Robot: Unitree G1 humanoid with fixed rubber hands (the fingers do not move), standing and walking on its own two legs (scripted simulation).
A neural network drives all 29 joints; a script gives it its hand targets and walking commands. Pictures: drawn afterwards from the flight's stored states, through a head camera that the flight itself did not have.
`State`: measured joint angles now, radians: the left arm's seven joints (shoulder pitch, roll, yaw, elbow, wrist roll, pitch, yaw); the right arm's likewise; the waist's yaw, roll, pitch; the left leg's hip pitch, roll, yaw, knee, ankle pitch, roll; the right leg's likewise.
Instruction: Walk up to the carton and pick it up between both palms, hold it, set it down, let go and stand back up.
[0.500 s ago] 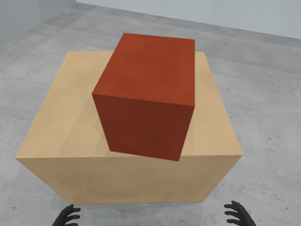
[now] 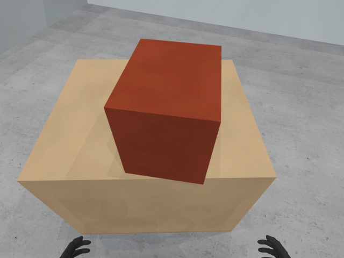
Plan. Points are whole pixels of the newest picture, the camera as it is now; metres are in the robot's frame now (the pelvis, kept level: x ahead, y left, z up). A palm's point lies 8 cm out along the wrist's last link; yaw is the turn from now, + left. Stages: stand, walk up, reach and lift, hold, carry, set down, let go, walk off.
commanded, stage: stand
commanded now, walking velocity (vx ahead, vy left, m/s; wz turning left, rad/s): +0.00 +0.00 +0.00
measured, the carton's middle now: (171, 111) +0.52 +0.01 +0.01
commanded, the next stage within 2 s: none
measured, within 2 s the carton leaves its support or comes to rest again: neither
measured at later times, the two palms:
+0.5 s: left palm out of the picture +0.10 +0.26 -0.09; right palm out of the picture +0.10 -0.25 -0.09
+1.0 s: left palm out of the picture +0.10 +0.26 -0.09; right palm out of the picture +0.09 -0.25 -0.10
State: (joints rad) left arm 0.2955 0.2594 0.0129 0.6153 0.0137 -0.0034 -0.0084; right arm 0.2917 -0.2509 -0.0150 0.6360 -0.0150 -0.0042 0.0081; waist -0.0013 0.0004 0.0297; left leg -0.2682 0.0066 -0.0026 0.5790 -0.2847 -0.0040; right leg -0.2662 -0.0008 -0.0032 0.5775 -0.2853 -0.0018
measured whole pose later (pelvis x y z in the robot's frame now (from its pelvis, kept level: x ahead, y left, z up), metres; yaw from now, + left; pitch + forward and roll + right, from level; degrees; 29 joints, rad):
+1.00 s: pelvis +0.00 +0.00 +0.00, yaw +0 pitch -2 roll +0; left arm 0.29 0.27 0.00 0.66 0.01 0.00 -0.01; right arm 0.31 -0.26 -0.01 0.67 -0.01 0.00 0.00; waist 0.00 0.00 0.04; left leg -0.27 0.00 -0.01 0.56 -0.27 0.00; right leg -0.26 -0.01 -0.01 0.56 -0.27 0.00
